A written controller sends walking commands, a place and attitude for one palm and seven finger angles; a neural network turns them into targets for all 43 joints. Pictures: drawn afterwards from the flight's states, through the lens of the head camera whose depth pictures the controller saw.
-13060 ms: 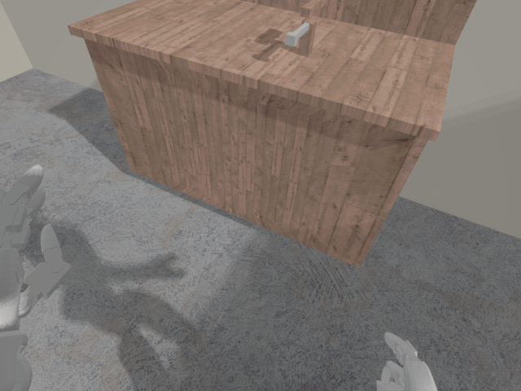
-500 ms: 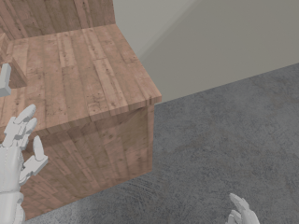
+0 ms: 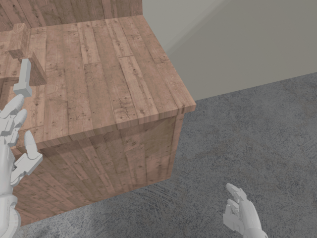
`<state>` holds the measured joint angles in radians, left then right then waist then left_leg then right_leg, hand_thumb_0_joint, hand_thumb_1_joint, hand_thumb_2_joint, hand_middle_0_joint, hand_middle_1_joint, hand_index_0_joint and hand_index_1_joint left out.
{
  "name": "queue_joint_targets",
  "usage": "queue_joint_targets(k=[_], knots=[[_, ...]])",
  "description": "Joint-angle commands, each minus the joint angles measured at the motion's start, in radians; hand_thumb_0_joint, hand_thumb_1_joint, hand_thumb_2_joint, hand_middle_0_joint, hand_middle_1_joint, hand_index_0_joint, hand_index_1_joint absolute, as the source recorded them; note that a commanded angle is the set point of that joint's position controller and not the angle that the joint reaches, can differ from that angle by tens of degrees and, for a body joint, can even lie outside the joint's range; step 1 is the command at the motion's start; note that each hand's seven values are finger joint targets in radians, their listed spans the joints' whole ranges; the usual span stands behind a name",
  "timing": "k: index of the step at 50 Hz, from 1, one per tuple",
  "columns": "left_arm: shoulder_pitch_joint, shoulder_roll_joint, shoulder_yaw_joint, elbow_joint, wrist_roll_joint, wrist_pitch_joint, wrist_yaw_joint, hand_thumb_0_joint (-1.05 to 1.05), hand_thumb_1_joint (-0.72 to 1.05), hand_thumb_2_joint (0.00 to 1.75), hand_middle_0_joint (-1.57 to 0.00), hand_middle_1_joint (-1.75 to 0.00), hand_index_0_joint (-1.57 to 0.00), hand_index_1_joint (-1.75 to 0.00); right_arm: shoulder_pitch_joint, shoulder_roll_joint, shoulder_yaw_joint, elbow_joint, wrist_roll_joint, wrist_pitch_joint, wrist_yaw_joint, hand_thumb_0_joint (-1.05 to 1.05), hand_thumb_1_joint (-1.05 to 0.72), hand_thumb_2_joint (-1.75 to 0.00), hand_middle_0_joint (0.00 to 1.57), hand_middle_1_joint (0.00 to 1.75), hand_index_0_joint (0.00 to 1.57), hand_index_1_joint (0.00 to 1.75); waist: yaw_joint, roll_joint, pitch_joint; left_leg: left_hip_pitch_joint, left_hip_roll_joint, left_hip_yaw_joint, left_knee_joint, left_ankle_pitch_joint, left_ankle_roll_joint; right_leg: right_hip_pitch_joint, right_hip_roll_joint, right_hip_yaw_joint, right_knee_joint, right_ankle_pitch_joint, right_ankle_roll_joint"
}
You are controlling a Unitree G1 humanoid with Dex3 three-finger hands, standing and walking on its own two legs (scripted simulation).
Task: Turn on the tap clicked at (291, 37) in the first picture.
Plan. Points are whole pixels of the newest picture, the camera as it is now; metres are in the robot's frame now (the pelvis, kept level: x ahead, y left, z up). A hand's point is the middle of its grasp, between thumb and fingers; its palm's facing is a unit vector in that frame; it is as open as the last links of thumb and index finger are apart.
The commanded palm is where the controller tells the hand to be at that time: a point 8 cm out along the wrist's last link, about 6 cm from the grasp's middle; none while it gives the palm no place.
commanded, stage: come to a stop and stand still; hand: left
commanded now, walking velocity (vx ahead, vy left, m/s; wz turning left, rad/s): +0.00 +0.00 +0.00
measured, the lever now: (22, 90) +0.40 +0.39 +0.13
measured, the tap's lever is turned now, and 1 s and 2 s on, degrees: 0 0 0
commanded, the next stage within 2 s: look again from close up in 0.24 s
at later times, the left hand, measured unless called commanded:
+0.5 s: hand (32, 158) +0.21 +0.26 +0.15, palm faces +0.39 -0.84 -0.38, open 7.4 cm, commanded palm +0.15 +0.29 +0.17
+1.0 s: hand (39, 151) +0.23 +0.25 +0.15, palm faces +0.38 -0.85 -0.36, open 7.4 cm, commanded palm +0.16 +0.28 +0.17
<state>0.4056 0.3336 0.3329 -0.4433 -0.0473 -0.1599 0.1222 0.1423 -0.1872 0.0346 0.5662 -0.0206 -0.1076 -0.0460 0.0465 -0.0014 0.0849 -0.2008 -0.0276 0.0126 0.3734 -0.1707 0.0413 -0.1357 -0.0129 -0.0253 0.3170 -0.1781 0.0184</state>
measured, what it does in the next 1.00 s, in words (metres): stands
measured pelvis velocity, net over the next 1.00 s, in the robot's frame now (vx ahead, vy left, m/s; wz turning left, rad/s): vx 0.00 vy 0.00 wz -0.01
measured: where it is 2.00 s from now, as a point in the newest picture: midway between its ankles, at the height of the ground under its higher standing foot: outside the picture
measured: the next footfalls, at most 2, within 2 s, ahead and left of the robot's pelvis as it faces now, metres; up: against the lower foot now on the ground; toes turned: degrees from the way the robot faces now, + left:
none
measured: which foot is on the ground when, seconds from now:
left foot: down 0.00-1.00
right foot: down 0.00-1.00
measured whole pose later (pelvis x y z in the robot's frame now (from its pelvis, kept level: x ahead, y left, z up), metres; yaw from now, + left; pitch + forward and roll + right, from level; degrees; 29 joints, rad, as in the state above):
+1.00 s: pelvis +0.00 +0.00 +0.00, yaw +0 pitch +1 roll -1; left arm 0.38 0.35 0.36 -0.41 -0.05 -0.23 0.10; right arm 0.20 -0.22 0.00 0.57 0.01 -0.15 0.00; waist 0.02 -0.01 0.04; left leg -0.26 -0.02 0.02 0.45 -0.21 0.05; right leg -0.20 -0.01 -0.02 0.40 -0.21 0.02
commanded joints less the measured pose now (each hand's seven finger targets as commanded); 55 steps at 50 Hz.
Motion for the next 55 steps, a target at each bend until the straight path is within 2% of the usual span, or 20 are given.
queue_joint_targets(k=[1,4,8,16,18,22,26,33,38,39,40,41,42,44,46,47,50,51,52,55], knots=[[-0.076,0.176,0.113,-0.292,-0.001,-0.079,0.022,0.0,0.9,0.9,-0.2,-0.3,-0.2,-0.3,-0.055,-0.138,-0.061,-0.148,-0.002,-0.047,-0.006,0.0,-0.9,-0.9,0.2,0.3,0.2,0.3,-0.026,0.091,-0.238,0.111,0.042,-0.018,-0.03,0.294,-0.056,0.068,0.021,-0.012,-0.004,0.233,-0.013],[-0.026,0.172,0.121,-0.283,-0.004,-0.073,0.021,0.0,0.9,0.9,-0.2,-0.3,-0.2,-0.3,-0.054,-0.138,-0.063,-0.15,-0.002,-0.037,-0.002,0.0,-0.9,-0.9,0.2,0.3,0.2,0.3,-0.025,0.102,-0.245,0.114,0.047,-0.024,-0.026,0.359,-0.071,0.063,0.027,-0.021,0.01,0.234,-0.013],[0.026,0.168,0.13,-0.24,-0.01,-0.067,0.019,0.0,0.9,0.9,-0.2,-0.3,-0.2,-0.3,-0.055,-0.137,-0.065,-0.15,0.0,-0.023,-0.001,0.0,-0.9,-0.9,0.2,0.3,0.2,0.3,-0.024,0.08,-0.222,0.068,0.051,-0.03,-0.047,0.28,-0.077,0.064,0.025,-0.022,0.001,0.189,-0.013],[-0.02,0.169,0.116,-0.254,-0.008,-0.076,0.024,0.0,0.9,0.9,-0.2,-0.3,-0.2,-0.3,-0.062,-0.142,-0.068,-0.153,0.003,-0.025,-0.011,0.0,-0.9,-0.9,0.2,0.3,0.2,0.3,-0.027,0.066,-0.191,0.028,0.047,-0.04,-0.093,0.074,-0.07,0.053,0.025,-0.012,-0.017,0.116,-0.013],[-0.035,0.17,0.112,-0.265,-0.004,-0.08,0.027,0.0,0.9,0.9,-0.2,-0.3,-0.2,-0.3,-0.061,-0.143,-0.069,-0.149,0.002,-0.029,-0.014,0.0,-0.9,-0.9,0.2,0.3,0.2,0.3,-0.028,0.099,-0.189,0.036,0.048,-0.043,-0.1,0.064,-0.076,0.045,0.026,-0.011,-0.013,0.106,-0.015],[-0.036,0.193,0.131,-0.263,-0.002,-0.081,0.033,0.0,0.9,0.9,-0.2,-0.3,-0.2,-0.3,-0.066,-0.146,-0.07,-0.146,0.0,-0.033,-0.017,0.0,-0.9,-0.9,0.2,0.3,0.2,0.3,-0.025,0.092,-0.192,0.03,0.043,-0.041,-0.097,0.046,-0.072,0.052,0.024,-0.006,-0.021,0.102,-0.015],[-0.006,0.167,0.118,-0.223,-0.004,-0.08,0.032,0.0,0.9,0.9,-0.2,-0.3,-0.2,-0.3,-0.061,-0.141,-0.071,-0.143,0.002,-0.031,-0.015,0.0,-0.9,-0.9,0.2,0.3,0.2,0.3,-0.025,0.055,-0.178,0.012,0.035,-0.032,-0.081,0.023,-0.059,0.053,0.016,0.001,-0.046,0.091,-0.018],[-0.008,0.16,0.107,-0.215,-0.006,-0.075,0.03,0.0,0.9,0.9,-0.2,-0.3,-0.2,-0.3,-0.06,-0.138,-0.071,-0.14,0.004,-0.025,-0.018,0.0,-0.9,-0.9,0.2,0.3,0.2,0.3,-0.031,0.061,-0.167,0.018,0.034,-0.032,-0.086,0.002,-0.06,0.031,0.02,0.0,-0.059,0.066,-0.016],[-0.02,0.172,0.116,-0.231,-0.009,-0.072,0.032,0.0,0.9,0.9,-0.2,-0.3,-0.2,-0.3,-0.058,-0.139,-0.072,-0.143,0.004,-0.021,-0.023,0.0,-0.9,-0.9,0.2,0.3,0.2,0.3,-0.029,0.056,-0.188,0.03,0.026,-0.027,-0.071,0.073,-0.058,0.056,0.021,-0.002,-0.053,0.121,-0.015],[-1.095,1.035,0.703,-0.509,0.161,-0.189,0.008,0.0,0.9,0.9,-0.2,-0.3,-0.2,-0.3,0.085,-0.174,-0.068,-0.158,-0.014,-0.058,-0.007,0.0,-0.9,-0.9,0.2,0.3,0.2,0.3,-0.032,-0.164,-0.064,-0.153,0.117,-0.077,0.101,0.109,-0.001,-0.101,-0.092,0.065,-0.055,0.111,0.014],[-0.474,0.396,0.31,0.119,0.071,-0.144,-0.029,0.0,0.9,0.9,-0.2,-0.3,-0.2,-0.3,0.01,-0.041,-0.026,-0.08,0.021,-0.052,-0.007,0.0,-0.9,-0.9,0.2,0.3,0.2,0.3,-0.032,-0.173,-0.278,0.033,0.06,-0.064,0.055,0.177,0.006,-0.07,-0.112,0.036,0.0,0.068,-0.048],[-0.176,0.309,0.252,0.081,0.019,-0.14,-0.029,0.0,0.9,0.9,-0.2,-0.3,-0.2,-0.3,-0.001,-0.117,-0.088,-0.131,0.014,-0.07,-0.008,0.0,-0.9,-0.9,0.2,0.3,0.2,0.3,0.02,-0.108,-0.208,0.044,0.061,-0.063,0.055,0.159,-0.023,-0.033,-0.069,0.11,-0.047,0.134,-0.051],[-0.095,0.133,0.123,0.143,-0.005,-0.121,-0.032,0.0,0.9,0.9,-0.2,-0.3,-0.2,-0.3,-0.006,-0.131,-0.099,-0.142,0.043,-0.078,0.009,0.0,-0.9,-0.9,0.2,0.3,0.2,0.3,-0.002,0.057,-0.272,0.053,0.06,-0.04,0.051,0.145,-0.03,0.04,-0.086,0.115,0.028,0.151,-0.073],[-0.092,0.162,0.089,-0.101,-0.007,-0.144,-0.038,0.0,0.9,0.9,-0.2,-0.3,-0.2,-0.3,0.0,-0.154,-0.094,-0.137,0.033,-0.085,0.031,0.0,-0.9,-0.9,0.2,0.3,0.2,0.3,-0.004,0.165,-0.284,0.027,0.079,-0.065,0.029,0.137,-0.021,0.042,-0.075,0.09,0.052,0.105,-0.054],[-0.02,0.132,0.025,-0.196,-0.003,-0.145,-0.039,0.0,0.9,0.9,-0.2,-0.3,-0.2,-0.3,-0.023,-0.145,-0.082,-0.145,0.033,-0.092,0.048,0.0,-0.9,-0.9,0.2,0.3,0.2,0.3,0.0,0.142,-0.246,-0.01,0.087,-0.08,0.003,0.104,-0.017,0.028,-0.05,0.07,0.055,0.06,-0.04],[0.007,0.132,0.031,-0.212,-0.007,-0.14,-0.032,0.0,0.9,0.9,-0.2,-0.3,-0.2,-0.3,-0.034,-0.139,-0.078,-0.151,0.037,-0.096,0.049,0.0,-0.9,-0.9,0.2,0.3,0.2,0.3,-0.001,0.112,-0.231,-0.012,0.094,-0.089,-0.013,0.085,-0.017,0.025,-0.038,0.051,0.063,0.053,-0.037],[-0.009,0.211,0.117,-0.224,0.006,-0.139,-0.011,0.0,0.9,0.9,-0.2,-0.3,-0.2,-0.3,-0.03,-0.147,-0.074,-0.151,0.026,-0.093,0.034,0.0,-0.9,-0.9,0.2,0.3,0.2,0.3,-0.005,-0.019,-0.198,-0.058,0.08,-0.092,-0.019,0.03,-0.026,0.02,-0.026,0.043,0.046,0.028,-0.032],[-0.023,0.239,0.154,-0.214,0.004,-0.14,-0.006,0.0,0.9,0.9,-0.2,-0.3,-0.2,-0.3,-0.035,-0.144,-0.072,-0.154,0.024,-0.091,0.024,0.0,-0.9,-0.9,0.2,0.3,0.2,0.3,-0.006,-0.033,-0.187,-0.06,0.074,-0.089,-0.018,0.012,-0.026,0.012,-0.028,0.048,0.035,0.017,-0.031],[-0.083,0.301,0.214,-0.251,0.003,-0.143,0.003,0.0,0.9,0.9,-0.2,-0.3,-0.2,-0.3,-0.046,-0.147,-0.071,-0.153,0.023,-0.086,0.012,0.0,-0.9,-0.9,0.2,0.3,0.2,0.3,-0.013,-0.009,-0.178,-0.051,0.073,-0.089,-0.023,0.004,-0.03,0.001,-0.026,0.05,0.038,0.01,-0.031],[-0.14,0.26,0.195,-0.224,-0.005,-0.148,0.0,0.0,0.9,0.9,-0.2,-0.3,-0.2,-0.3,-0.042,-0.137,-0.065,-0.153,0.023,-0.084,-0.003,0.0,-0.9,-0.9,0.2,0.3,0.2,0.3,-0.018,0.055,-0.171,-0.044,0.071,-0.091,-0.028,0.035,-0.024,0.021,-0.018,0.046,0.048,0.052,-0.032]])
